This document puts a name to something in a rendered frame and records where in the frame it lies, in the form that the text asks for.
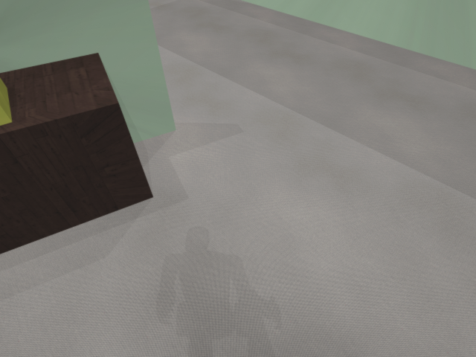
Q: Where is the pedestal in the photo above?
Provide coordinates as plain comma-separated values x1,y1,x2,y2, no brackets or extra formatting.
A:
0,53,153,254

